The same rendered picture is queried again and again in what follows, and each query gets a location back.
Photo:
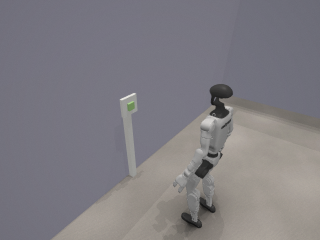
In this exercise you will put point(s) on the robot right upper arm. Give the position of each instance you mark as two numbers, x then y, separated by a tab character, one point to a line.
231	126

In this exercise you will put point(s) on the robot left forearm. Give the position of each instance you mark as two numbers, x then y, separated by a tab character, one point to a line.
196	161

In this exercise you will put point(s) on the button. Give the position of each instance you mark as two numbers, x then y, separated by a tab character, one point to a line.
131	106

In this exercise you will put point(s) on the robot left upper arm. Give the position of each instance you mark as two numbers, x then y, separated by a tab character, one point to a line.
207	126

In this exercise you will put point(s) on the robot shin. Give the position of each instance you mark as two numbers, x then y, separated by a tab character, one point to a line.
193	205
209	192

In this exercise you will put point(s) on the panel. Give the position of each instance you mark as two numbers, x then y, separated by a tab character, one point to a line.
128	130

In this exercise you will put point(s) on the left robot shin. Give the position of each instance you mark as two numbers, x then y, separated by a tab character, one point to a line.
193	205

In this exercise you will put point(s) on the left robot hand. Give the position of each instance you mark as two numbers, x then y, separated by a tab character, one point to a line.
181	181

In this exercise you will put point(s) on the right robot shin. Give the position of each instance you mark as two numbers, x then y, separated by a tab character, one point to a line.
209	192

